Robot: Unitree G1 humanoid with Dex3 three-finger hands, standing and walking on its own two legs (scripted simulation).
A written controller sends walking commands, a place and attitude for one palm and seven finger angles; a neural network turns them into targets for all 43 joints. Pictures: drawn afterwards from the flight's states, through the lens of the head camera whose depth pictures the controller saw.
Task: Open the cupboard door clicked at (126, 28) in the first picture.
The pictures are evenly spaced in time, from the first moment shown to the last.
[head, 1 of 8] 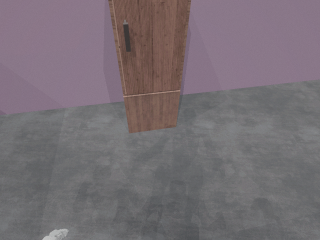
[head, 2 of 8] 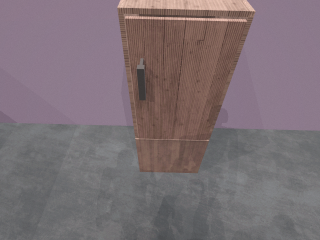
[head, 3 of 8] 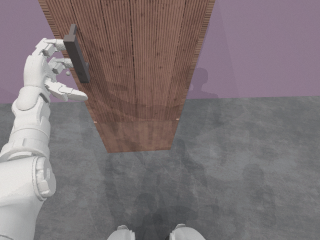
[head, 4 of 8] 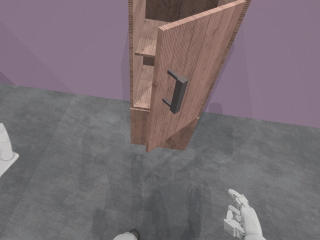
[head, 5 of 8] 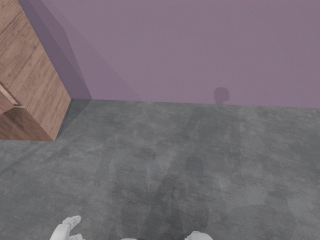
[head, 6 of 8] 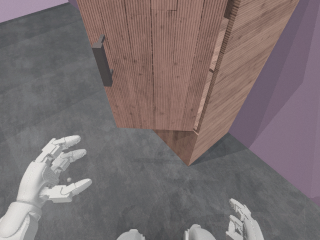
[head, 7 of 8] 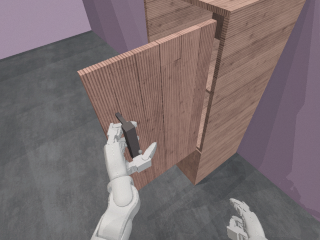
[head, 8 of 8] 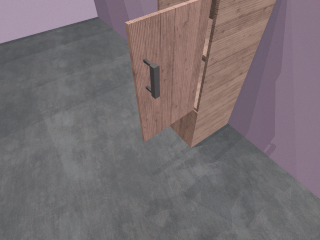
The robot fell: no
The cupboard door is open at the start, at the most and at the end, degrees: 0 94 94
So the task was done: yes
